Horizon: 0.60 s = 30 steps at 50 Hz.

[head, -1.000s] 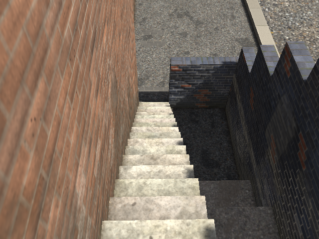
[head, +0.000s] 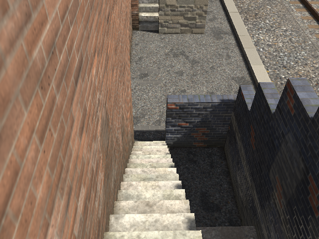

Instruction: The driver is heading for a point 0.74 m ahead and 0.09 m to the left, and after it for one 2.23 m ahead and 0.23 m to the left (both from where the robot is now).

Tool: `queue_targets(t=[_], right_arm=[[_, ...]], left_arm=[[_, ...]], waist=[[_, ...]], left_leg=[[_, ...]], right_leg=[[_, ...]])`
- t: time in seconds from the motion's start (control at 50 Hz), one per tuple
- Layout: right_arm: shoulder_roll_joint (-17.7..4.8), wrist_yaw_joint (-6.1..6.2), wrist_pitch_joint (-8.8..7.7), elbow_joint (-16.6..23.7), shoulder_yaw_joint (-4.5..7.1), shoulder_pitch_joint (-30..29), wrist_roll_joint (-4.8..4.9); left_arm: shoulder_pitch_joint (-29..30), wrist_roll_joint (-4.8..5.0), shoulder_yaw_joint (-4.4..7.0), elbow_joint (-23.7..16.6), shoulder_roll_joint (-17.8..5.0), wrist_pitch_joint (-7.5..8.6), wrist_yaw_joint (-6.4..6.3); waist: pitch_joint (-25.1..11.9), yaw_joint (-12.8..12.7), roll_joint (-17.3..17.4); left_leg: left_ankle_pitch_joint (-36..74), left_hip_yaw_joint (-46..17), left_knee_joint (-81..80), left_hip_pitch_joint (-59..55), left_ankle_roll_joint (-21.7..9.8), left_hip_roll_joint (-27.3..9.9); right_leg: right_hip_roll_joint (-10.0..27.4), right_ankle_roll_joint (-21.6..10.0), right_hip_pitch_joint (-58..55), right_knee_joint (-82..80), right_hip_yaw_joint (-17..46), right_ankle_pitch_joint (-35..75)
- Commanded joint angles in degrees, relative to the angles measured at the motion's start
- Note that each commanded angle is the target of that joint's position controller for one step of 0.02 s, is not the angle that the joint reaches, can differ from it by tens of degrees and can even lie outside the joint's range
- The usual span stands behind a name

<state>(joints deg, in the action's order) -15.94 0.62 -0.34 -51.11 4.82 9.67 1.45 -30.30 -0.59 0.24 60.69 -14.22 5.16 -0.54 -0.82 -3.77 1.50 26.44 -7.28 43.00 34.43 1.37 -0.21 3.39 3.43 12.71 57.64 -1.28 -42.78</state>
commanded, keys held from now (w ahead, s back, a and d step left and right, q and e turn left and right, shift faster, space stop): w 1.00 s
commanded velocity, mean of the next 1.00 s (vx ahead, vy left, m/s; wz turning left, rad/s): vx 0.49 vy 0.00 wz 0.00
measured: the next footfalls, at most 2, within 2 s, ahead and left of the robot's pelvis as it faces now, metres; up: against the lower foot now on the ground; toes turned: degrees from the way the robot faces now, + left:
left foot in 0.10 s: +0.11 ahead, +0.13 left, -0.21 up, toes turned -3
right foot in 0.60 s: +0.37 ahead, -0.04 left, -0.41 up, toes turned -2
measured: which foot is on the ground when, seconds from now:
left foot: up 0.00-0.08, down 0.10-0.56, up 0.58-1.00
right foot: down 0.00-0.10, up 0.12-0.58, down 0.60-1.00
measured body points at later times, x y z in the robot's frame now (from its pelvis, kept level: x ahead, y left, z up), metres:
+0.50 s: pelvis +0.21 +0.06 -0.25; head +0.19 +0.07 +0.20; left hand +0.39 +0.27 -0.37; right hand +0.10 -0.10 -0.40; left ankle +0.07 +0.14 -0.86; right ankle +0.37 -0.07 -0.95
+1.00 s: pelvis +0.43 +0.09 -0.43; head +0.44 +0.09 +0.02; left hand +0.27 +0.29 -0.57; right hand +0.55 -0.13 -0.56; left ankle +0.60 +0.24 -1.10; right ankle +0.33 -0.03 -1.07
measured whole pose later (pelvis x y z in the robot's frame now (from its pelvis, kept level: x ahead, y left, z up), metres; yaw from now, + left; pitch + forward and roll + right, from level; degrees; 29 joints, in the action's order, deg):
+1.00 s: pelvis +0.43 +0.09 -0.43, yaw +0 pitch +1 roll -2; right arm -12.3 -5.7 -1.8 -49.0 -0.3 12.4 -5.3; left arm -35.5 -2.7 -4.0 64.5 -10.2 7.6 -0.9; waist -0.5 -5.3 1.7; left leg 30.4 -4.8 49.0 42.8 -0.7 -3.9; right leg 0.1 -0.5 21.6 67.1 -2.7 -46.3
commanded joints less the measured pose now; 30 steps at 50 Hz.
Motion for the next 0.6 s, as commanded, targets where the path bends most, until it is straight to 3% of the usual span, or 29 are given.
queue_targets(t=[0.02,0.04,0.08,0.1,0.12,0.14,0.16,0.18,0.2,0.22,0.24,0.26,0.28,0.3,0.32,0.34,0.36,0.38,0.4,0.42,0.44,0.46,0.48,0.5,0.52,0.54,0.56,0.58,0.6], right_arm=[[-1.7,0.24,1.17,-5.4,0.22,17.0,0.38],[-3.7,0.99,1.49,-6.2,0.82,20.2,0.79],[-6.1,1.68,1.65,-9.6,1.45,37.1,-1.27],[-6.4,1.55,0.71,-7.7,1.74,39.4,-2.84],[-9.9,0.3,-1.41,-8.3,0.7,34.6,-4.3],[-17.2,-7.96,-4.9,-8.8,1.86,40.0,-16.39],[-13.4,-10.14,-6.33,-8.4,1.71,33.8,-16.62],[-8.8,-11.46,-6.93,-6.8,0.21,28.5,-14.1],[-4.5,-11.43,-7.8,-5.6,-0.8,25.9,-12.1],[9.4,-9.95,-8.23,-4.2,-5.7,18.1,-12.16],[8.2,-8.21,-8.5,-1.7,-5.69,13.9,-12.26],[9.3,-5.98,-9.81,1.9,-5.69,8.8,-10.18],[3.7,-4.78,-10.54,2.4,-4.37,11.4,-8.95],[-1.2,-3.53,-11.52,2.8,-3.85,13.3,-8.96],[-1.2,-3.09,-11.37,1.4,-4.0,16.5,-8.91],[1.1,-2.16,-11.37,-0.8,-4.81,25.1,-7.81],[2.9,-1.22,-10.26,-6.0,-4.86,37.0,-7.71],[5.3,-0.48,-8.95,-8.5,-4.94,45.0,-7.27],[7.6,-0.06,-7.62,-4.0,-5.39,41.1,-4.66],[5.4,-2.14,-6.51,-2.1,-5.39,36.7,-5.13],[2.5,-4.07,-6.04,-0.8,-4.85,32.0,-6.39],[2.1,-4.74,-6.18,2.0,-4.59,27.9,-5.83],[2.3,0.93,-4.83,-1.3,-3.1,24.3,5.27],[2.3,3.0,-3.86,-1.7,-3.32,24.7,4.21],[0.0,3.47,-2.58,-2.4,-2.27,23.8,0.12],[2.9,-1.93,-4.87,0.0,-4.33,25.8,-6.73],[1.8,-5.8,-5.28,-0.2,-3.37,22.5,-9.93],[-0.7,-7.86,-5.28,0.6,-2.28,20.7,-6.31],[1.4,-1.27,-3.11,-3.0,0.14,22.6,2.23]], left_arm=[[11.7,-0.92,2.03,-4.1,-7.6,-0.36,-0.29],[11.9,-1.8,1.88,-3.5,-7.2,-1.69,-0.49],[13.8,-2.64,2.75,-1.0,-8.7,-4.81,-0.79],[13.5,-2.44,3.37,-0.2,-8.5,-5.88,-1.01],[8.6,-2.73,2.4,-1.0,-1.9,-5.84,-0.78],[-2.3,-4.44,2.35,-7.7,-4.1,0.94,3.81],[0.6,-2.65,3.51,-8.6,-10.6,4.18,5.07],[4.6,-0.22,2.52,-11.4,-9.8,5.04,4.94],[12.2,0.5,0.4,-16.4,-4.2,6.4,3.44],[15.3,-0.73,-1.92,-15.3,-1.9,4.75,1.17],[16.4,-1.94,-2.23,-14.5,-3.1,4.07,0.75],[10.3,-2.13,-0.78,-10.4,-6.5,3.41,0.86],[8.4,-4.32,0.06,-9.3,-5.6,2.51,2.24],[9.0,-5.38,-0.64,-9.5,-3.3,2.32,4.48],[12.8,-5.68,-0.34,-9.3,-4.5,2.6,4.91],[18.2,-6.12,-0.4,-11.4,-6.3,2.56,4.13],[25.6,-5.84,-0.84,-13.9,-4.7,1.89,3.29],[29.6,-4.61,-1.27,-15.3,-2.7,1.39,2.48],[27.0,-3.76,-1.8,-11.2,-4.2,1.23,3.22],[28.1,-3.66,-1.64,-11.1,-3.6,0.62,3.57],[25.4,-3.93,-1.44,-11.4,-3.6,0.07,3.8],[23.7,-4.26,-0.86,-11.3,-4.7,0.25,3.55],[28.9,1.9,-1.16,-15.2,1.9,-2.22,2.71],[29.8,2.9,-1.41,-16.3,2.4,-2.83,2.68],[27.3,4.16,-0.47,-16.3,0.3,-3.26,2.74],[19.6,-2.83,0.82,-10.4,-6.7,-1.7,2.94],[3.9,-4.49,2.07,-5.3,-7.6,-0.7,3.59],[-14.5,-3.02,4.11,0.5,-9.6,0.57,2.72],[-4.9,2.31,2.73,-4.8,-5.0,-2.66,2.51]], waist=[[5.3,9.0,-6.9],[4.9,9.6,-8.2],[2.3,17.0,-5.9],[3.5,21.4,2.5],[8.1,14.6,15.0],[-1.2,6.2,29.3],[0.9,7.7,16.9],[-2.9,4.6,7.4],[7.7,2.2,4.8],[14.5,1.1,-7.2],[16.3,-0.1,-5.6],[13.2,-0.9,-3.7],[9.7,-1.4,2.3],[5.4,-2.0,4.8],[7.3,1.5,3.4],[6.4,5.7,1.7],[4.3,10.3,-0.1],[2.2,13.3,-0.3],[3.5,14.5,-4.1],[4.4,12.2,-2.7],[5.6,9.1,1.5],[8.0,7.7,2.3],[9.7,8.4,2.1],[11.0,9.2,2.6],[9.9,9.8,2.3],[8.5,8.2,-3.6],[4.3,3.1,1.2],[1.7,-6.7,-14.5],[-1.7,-0.7,-10.8]], left_leg=[[9.4,3.6,-3.2,-25.0,-0.7,-1.1],[5.9,4.1,-5.3,-25.7,-0.7,-2.0],[-1.5,5.9,-11.5,-39.2,0.0,-3.2],[-7.5,4.1,-26.7,-42.0,-1.0,-5.8],[8.9,2.1,-13.7,-44.4,1.7,-8.9],[-6.3,-7.2,-3.8,-50.1,-8.1,-4.3],[-10.0,-9.2,-5.8,-45.2,-12.9,-8.0],[-11.7,-10.5,-5.0,-41.7,-14.4,-12.0],[-53.5,-42.0,-16.0,-26.9,-23.9,-21.6],[-50.0,-36.4,-18.0,-17.5,-23.2,-23.2],[-49.7,-32.3,-19.9,-4.1,-23.1,-19.8],[-45.6,-16.0,-16.9,15.6,-21.6,-10.3],[-52.3,-5.5,-13.4,29.4,-19.8,-3.8],[-48.1,-4.0,-12.9,30.6,-17.4,-2.7],[-45.8,-7.6,-7.1,19.6,-16.5,-3.2],[-41.5,-10.0,-1.8,3.2,-15.7,-4.0],[-38.3,-17.7,3.9,-14.8,-14.6,-7.7],[-36.0,-22.6,7.7,-30.9,-13.7,-8.6],[-43.2,-15.7,10.6,-27.6,-14.0,-4.6],[-47.1,-10.5,7.2,-6.6,-13.6,-2.7],[-51.7,-10.7,4.0,8.6,-14.3,-2.5],[-50.5,-12.0,3.7,11.5,-14.6,-3.1],[-38.2,-10.9,9.1,2.0,-10.7,-5.1],[-32.2,-10.4,12.6,-1.1,-9.2,-3.9],[-31.2,-9.7,17.5,-9.5,-11.9,-3.0],[-31.0,-13.2,23.4,-14.1,-10.6,-1.7],[-17.5,-12.1,32.9,-4.1,-10.3,-1.0],[-24.4,-5.1,53.4,5.1,-8.0,5.5],[-77.2,9.4,83.6,30.4,-6.2,10.6]], right_leg=[[5.1,-6.9,22.0,-6.1,3.8,9.7],[4.7,-6.1,17.1,-1.8,3.9,16.8],[1.3,-5.2,16.9,23.2,2.0,25.5],[-3.9,-6.7,17.7,43.3,3.0,20.0],[-12.2,-7.5,32.0,60.1,5.8,-11.8],[-10.8,-11.8,46.0,74.8,9.7,-1.6],[-8.1,-12.1,54.9,79.0,6.1,1.7],[-4.8,-12.5,59.4,80.8,5.0,6.6],[2.4,-9.4,70.1,70.5,14.0,20.2],[11.3,-6.7,74.0,43.1,20.4,38.5],[11.6,-4.6,65.7,40.5,15.6,41.6],[9.1,-2.9,42.9,19.3,10.3,53.1],[5.2,-1.7,21.5,19.6,2.6,54.5],[3.5,-1.1,10.8,26.2,-0.1,57.2],[5.3,-0.6,23.9,21.0,5.4,59.3],[4.3,-2.6,37.7,9.8,6.0,59.0],[4.1,-3.1,53.3,3.9,7.6,51.2],[3.6,-2.8,65.0,-1.0,9.2,45.4],[4.3,-3.6,57.5,-22.7,8.0,66.1],[2.0,-4.7,34.4,-21.0,1.0,70.2],[-0.3,-4.7,19.1,-12.1,-1.3,68.1],[-0.8,-3.9,16.7,-10.6,-0.3,60.0],[0.4,-3.6,12.9,-17.3,5.8,66.1],[-0.7,-3.7,14.2,-21.8,6.0,63.3],[-0.9,-4.9,14.8,-35.1,5.7,47.6],[-0.4,-4.2,13.4,-41.7,0.6,47.0],[-0.4,-5.5,-8.4,-33.5,-0.7,53.7],[-2.1,-7.9,-23.7,-50.1,-5.9,53.6],[12.2,-13.8,-37.5,-32.5,13.4,87.1]])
